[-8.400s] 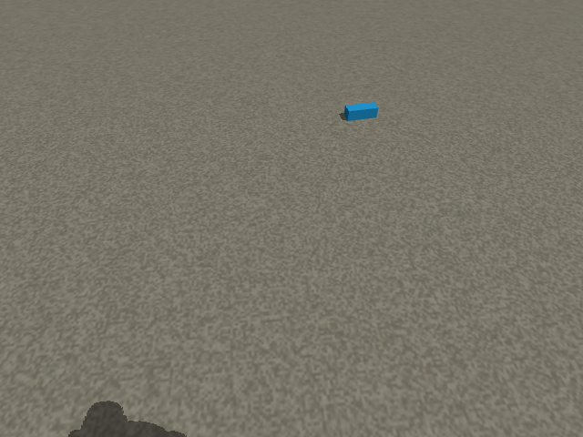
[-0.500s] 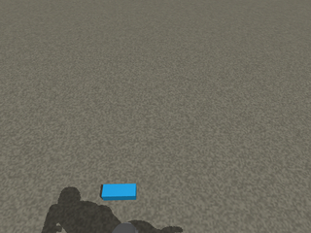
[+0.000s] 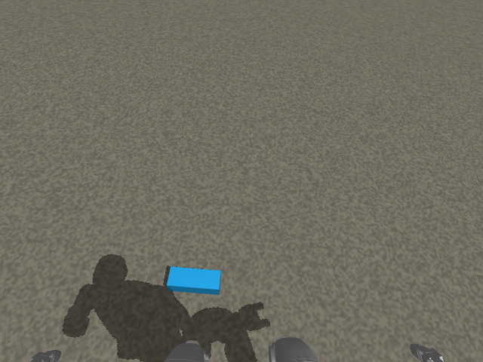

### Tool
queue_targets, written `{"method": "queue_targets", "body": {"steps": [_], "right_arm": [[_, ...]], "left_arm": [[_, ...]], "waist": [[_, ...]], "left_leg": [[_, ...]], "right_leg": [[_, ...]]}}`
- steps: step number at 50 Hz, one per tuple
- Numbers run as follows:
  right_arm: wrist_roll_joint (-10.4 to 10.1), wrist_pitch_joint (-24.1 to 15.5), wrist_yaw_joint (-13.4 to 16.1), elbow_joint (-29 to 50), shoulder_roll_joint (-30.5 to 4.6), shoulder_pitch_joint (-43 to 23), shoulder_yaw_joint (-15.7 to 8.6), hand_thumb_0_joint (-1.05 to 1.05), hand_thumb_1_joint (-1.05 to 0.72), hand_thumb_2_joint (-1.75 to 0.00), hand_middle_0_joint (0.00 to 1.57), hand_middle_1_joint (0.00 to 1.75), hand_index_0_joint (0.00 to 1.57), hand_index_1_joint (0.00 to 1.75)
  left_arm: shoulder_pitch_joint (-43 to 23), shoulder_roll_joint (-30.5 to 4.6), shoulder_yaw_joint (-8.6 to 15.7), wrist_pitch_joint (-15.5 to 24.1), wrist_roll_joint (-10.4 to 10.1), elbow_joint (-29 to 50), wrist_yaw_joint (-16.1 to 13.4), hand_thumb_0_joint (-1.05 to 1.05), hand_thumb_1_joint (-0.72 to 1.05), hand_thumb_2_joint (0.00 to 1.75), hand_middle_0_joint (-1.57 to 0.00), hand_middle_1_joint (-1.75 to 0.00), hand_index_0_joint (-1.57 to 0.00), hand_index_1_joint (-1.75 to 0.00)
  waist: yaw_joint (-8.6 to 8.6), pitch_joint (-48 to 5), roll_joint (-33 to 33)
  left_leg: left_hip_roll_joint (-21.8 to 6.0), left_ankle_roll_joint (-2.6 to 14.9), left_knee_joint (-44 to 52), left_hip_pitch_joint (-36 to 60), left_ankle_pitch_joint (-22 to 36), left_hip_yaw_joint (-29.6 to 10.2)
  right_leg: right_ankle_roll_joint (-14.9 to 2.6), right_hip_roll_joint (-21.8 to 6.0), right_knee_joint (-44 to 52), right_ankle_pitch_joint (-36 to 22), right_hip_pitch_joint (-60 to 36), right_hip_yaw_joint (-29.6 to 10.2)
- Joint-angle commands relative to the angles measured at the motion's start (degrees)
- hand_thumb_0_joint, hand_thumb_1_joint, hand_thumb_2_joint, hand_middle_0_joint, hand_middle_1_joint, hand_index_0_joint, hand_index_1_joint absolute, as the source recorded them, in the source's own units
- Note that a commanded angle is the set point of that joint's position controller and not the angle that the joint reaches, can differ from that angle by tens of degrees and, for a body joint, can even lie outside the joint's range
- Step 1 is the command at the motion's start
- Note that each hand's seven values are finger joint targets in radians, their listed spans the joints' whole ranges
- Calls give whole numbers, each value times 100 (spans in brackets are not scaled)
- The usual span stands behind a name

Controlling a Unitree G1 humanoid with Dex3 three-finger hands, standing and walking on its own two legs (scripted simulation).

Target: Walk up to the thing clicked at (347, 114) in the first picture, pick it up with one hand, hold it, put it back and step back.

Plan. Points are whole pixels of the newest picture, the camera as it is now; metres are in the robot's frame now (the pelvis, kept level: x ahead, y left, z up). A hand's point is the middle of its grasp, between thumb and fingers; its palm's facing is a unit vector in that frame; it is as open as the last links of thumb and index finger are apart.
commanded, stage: walk up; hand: left
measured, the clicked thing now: (194, 280) +0.47 +0.17 -0.71
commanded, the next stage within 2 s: stand in 0.98 s
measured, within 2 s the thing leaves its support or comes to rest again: neither
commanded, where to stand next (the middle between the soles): +0.02 -0.02 m, yaw +1 degrees
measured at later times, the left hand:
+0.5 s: hand out of the picture -0.01 +0.29 -0.12, palm faces +0.04 -0.89 -0.45, open 7.4 cm
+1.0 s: hand out of the picture +0.11 +0.24 -0.17, palm faces -0.09 -0.94 -0.34, open 7.4 cm
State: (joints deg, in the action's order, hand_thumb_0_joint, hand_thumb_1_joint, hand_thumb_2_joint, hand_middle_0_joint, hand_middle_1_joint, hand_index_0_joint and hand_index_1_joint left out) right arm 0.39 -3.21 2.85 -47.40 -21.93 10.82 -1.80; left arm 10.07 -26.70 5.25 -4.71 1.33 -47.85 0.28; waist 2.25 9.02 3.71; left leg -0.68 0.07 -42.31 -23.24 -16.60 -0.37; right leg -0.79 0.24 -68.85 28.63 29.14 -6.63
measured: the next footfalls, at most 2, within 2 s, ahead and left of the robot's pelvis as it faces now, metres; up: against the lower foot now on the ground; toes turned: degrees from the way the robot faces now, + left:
right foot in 0.14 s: +0.03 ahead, -0.17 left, +0.00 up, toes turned +1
left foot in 0.52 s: +0.05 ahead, +0.11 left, +0.00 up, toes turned -2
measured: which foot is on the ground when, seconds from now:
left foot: down 0.00-0.16, up 0.18-0.50, down 0.52-1.00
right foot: up 0.00-0.12, down 0.14-0.52, up 0.54-0.94, down 0.96-1.00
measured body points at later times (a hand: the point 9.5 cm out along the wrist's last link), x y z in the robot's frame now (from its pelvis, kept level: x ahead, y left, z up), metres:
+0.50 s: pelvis -0.02 +0.00 +0.01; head +0.00 -0.01 +0.46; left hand -0.01 +0.34 -0.09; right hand +0.05 -0.33 -0.11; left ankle +0.00 +0.13 -0.70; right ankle -0.01 -0.17 -0.71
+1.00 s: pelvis -0.01 -0.02 -0.01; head +0.05 +0.00 +0.43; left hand +0.11 +0.29 -0.14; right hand +0.07 -0.37 -0.10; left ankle +0.01 +0.13 -0.71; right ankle +0.03 -0.16 -0.71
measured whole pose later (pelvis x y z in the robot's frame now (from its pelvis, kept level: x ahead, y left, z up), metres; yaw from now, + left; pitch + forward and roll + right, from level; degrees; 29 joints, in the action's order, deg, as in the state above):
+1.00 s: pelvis -0.01 -0.02 -0.01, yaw -1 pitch -3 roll -2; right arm 0.2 -0.4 1.9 -48.4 -26.4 10.1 -3.1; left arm 6.4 -22.5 2.6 -1.9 0.7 -50.4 0.5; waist -1.3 11.8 0.8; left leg -7.0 -0.2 -50.6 -22.2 -25.1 1.0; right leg 1.4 1.5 -43.6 19.6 21.8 -2.4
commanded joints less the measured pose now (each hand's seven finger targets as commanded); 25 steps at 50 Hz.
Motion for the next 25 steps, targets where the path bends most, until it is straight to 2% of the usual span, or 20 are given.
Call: {"method": "queue_targets", "body": {"steps": [1, 4, 6, 7, 8, 9, 10, 11, 12, 13, 15, 16, 17, 18, 20, 21, 22, 23, 24, 25], "right_arm": [[82, 8, 161, 392, -1785, 196, -530, 0, -90, -90, 20, 30, 20, 30], [123, 148, 3, 577, -1758, -152, -484, 0, -90, -90, 20, 30, 20, 30], [54, 295, -63, 568, -1657, -364, -435, 0, -90, -90, 20, 30, 20, 30], [3, 365, -67, 521, -1353, -144, -329, 0, -90, -90, 20, 30, 20, 30], [-33, 359, -58, 649, -970, -57, -206, 0, -90, -90, 20, 30, 20, 30], [-13, 354, 48, 591, -1296, -330, -356, 0, -90, -90, 20, 30, 20, 30], [-28, 340, 17, 442, -1554, -425, -421, 0, -90, -90, 20, 30, 20, 30], [-74, 332, -42, 233, -1561, -227, -450, 0, -90, -90, 20, 30, 20, 30], [-79, 319, -79, 102, -1467, -15, -431, 0, -90, -90, 20, 30, 20, 30], [-9, 318, -138, 72, -1459, 104, -438, 0, -90, -90, 20, 30, 20, 30], [178, 304, -305, 63, -1570, 208, -512, 0, -90, -90, 20, 30, 20, 30], [242, 306, -411, 163, -1641, 37, -567, 0, -90, -90, 20, 30, 20, 30], [276, 294, -510, 293, -1683, -155, -595, 0, -90, -90, 20, 30, 20, 30], [272, 261, -564, 339, -1665, -236, -594, 0, -90, -90, 20, 30, 20, 30], [239, 186, -619, 331, -1550, -258, -576, 0, -90, -90, 20, 30, 20, 30], [196, 142, -638, 285, -1461, -157, -563, 0, -90, -90, 20, 30, 20, 30], [160, 107, -642, 211, -1418, 114, -570, 0, -90, -90, 20, 30, 20, 30], [105, 65, -631, 90, -1385, 483, -590, 0, -90, -90, 20, 30, 20, 30], [58, 2, -590, -156, -1329, 1239, -639, 0, -90, -90, 20, 30, 20, 30], [93, -82, -479, -468, -1468, 1829, -738, 0, -90, -90, 20, 30, 20, 30]], "left_arm": [[390, -698, 241, 82, -88, 308, 10, 0, 90, 90, -20, -30, -20, -30], [526, -715, 220, 250, -123, 139, -21, 0, 90, 90, -20, -30, -20, -30], [878, -695, 251, 366, -64, -104, -59, 0, 90, 90, -20, -30, -20, -30], [876, -909, 304, 467, 38, -92, -95, 0, 90, 90, -20, -30, -20, -30], [599, -1518, 420, 539, 142, 119, -120, 0, 90, 90, -20, -30, -20, -30], [97, -1949, 462, 539, 109, 295, -129, 0, 90, 90, -20, -30, -20, -30], [-109, -1700, 402, 579, 50, 289, -156, 0, 90, 90, -20, -30, -20, -30], [-220, -1429, 325, 659, 18, 222, -191, 0, 90, 90, -20, -30, -20, -30], [-165, -1375, 325, 740, 63, 155, -225, 0, 90, 90, -20, -30, -20, -30], [-78, -1415, 360, 788, 105, 121, -231, 0, 90, 90, -20, -30, -20, -30], [434, -1497, 418, 876, 121, 25, -212, 0, 90, 90, -20, -30, -20, -30], [668, -1574, 469, 904, 114, -16, -202, 0, 90, 90, -20, -30, -20, -30], [893, -1628, 508, 937, 100, -35, -189, 0, 90, 90, -20, -30, -20, -30], [948, -1651, 513, 955, 99, -21, -167, 0, 90, 90, -20, -30, -20, -30], [1055, -1562, 468, 960, 76, 9, -119, 0, 90, 90, -20, -30, -20, -30], [986, -1514, 435, 955, 68, 49, -76, 0, 90, 90, -20, -30, -20, -30], [771, -1502, 405, 944, 70, 120, -34, 0, 90, 90, -20, -30, -20, -30], [432, -1449, 359, 916, 76, 233, 19, 0, 90, 90, -20, -30, -20, -30], [-46, -1344, 307, 862, 66, 337, 58, 0, 90, 90, -20, -30, -20, -30], [16, -920, 179, 754, 63, 319, 51, 0, 90, 90, -20, -30, -20, -30]], "waist": [[-166, -949, -1496], [-178, -1351, -1871], [98, -1449, -1457], [136, -1280, -590], [30, -922, 906], [90, -901, 826], [-7, -599, 209], [-153, -506, -245], [-163, -599, -162], [-168, -709, 238], [57, -741, 419], [154, -591, 515], [246, -455, 608], [272, -360, 659], [321, -287, 696], [263, -318, 821], [91, -415, 960], [-155, -532, 1124], [-657, -738, 959], [-871, -868, -15]], "left_leg": [[-1434, 1372, 1120, 318, 2472, -1242], [-1223, 1283, 789, 228, 1963, -1175], [-973, 966, 45, -311, 995, -992], [-534, 661, -880, -805, 190, -736], [360, 289, -1669, -1868, -1296, -545], [274, 168, -2283, -1240, -2087, -1078], [172, 124, -2566, -1083, -1787, -1262], [203, 124, -2615, -1259, -1454, -1217], [171, 121, -2422, -1271, -1224, -1045], [108, 127, -2269, -1197, -1084, -815], [22, 72, -2066, -1513, -1012, -452], [-67, 68, -2000, -1859, -1022, -404], [-165, 61, -1809, -2115, -1095, -411], [-223, 50, -1564, -2169, -1177, -419], [-188, 19, -1086, -1828, -1247, -207], [-151, 31, -720, -1439, -1315, -77], [-124, 63, -444, -859, -1241, 68], [-76, 134, 9, -23, -1076, 229], [37, 190, 895, 1292, -348, 384], [344, 63, 1139, 2573, -92, 495]], "right_leg": [[49, -213, 369, -147, -245, 147], [84, -134, 1612, -89, -944, 688], [56, 37, 3189, -891, -1866, 806], [42, -176, 3980, -573, -2041, 118], [-516, -1599, 4593, -458, -1791, -2261], [-1482, -2542, 4854, -623, -784, -3254], [-1500, -2436, 4884, -575, -464, -2994], [-1282, -2021, 4463, -920, -877, -2213], [-1092, -1760, 4259, -866, -1204, -1832], [-1074, -1714, 4346, -335, -1323, -1675], [-1168, -1699, 4602, 1009, -1899, -1795], [-1248, -1804, 4803, 1754, -2131, -2016], [-1335, -1918, 4946, 2128, -2278, -2248], [-1404, -2002, 4990, 2072, -2335, -2326], [-1364, -1823, 4970, 1406, -2196, -1896], [-1315, -1716, 4923, 1098, -2041, -1592], [-1208, -1614, 4860, 784, -1747, -1276], [-1095, -1472, 4772, 530, -1230, -901], [-908, -1198, 4148, 350, -508, -361], [-691, -637, 2818, 367, 455, 306]]}}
